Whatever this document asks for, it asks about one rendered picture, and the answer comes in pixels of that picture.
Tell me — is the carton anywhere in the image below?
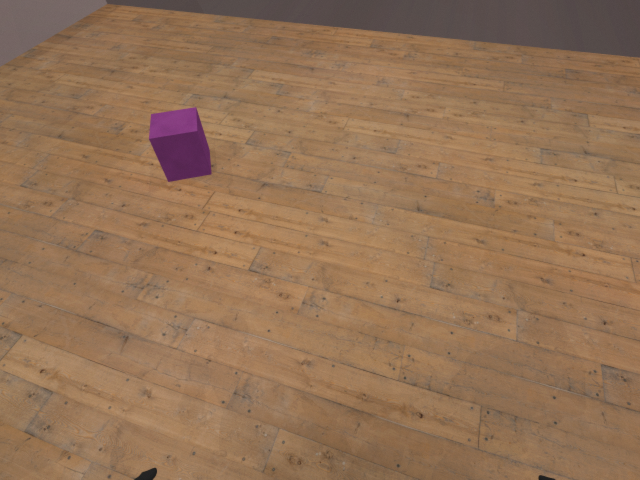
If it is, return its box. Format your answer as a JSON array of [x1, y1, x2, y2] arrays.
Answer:
[[149, 107, 212, 182]]

